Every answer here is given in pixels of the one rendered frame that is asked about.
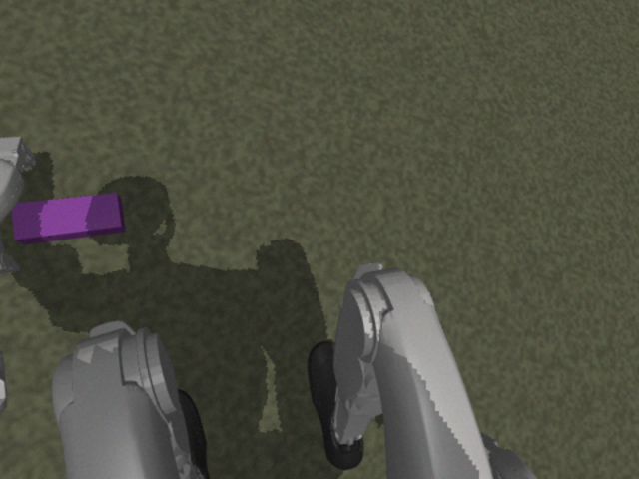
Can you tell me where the left robot foot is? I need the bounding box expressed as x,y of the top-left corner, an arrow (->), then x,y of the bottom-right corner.
178,389 -> 210,479

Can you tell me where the right robot hand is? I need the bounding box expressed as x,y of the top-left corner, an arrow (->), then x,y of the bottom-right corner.
480,433 -> 538,479

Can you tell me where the right robot foot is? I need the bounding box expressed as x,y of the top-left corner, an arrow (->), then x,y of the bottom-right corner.
308,341 -> 364,470

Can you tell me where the small box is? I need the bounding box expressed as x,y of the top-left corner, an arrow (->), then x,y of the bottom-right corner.
12,193 -> 126,244

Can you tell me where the left robot hand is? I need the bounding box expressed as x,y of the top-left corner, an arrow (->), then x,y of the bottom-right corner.
0,137 -> 36,273

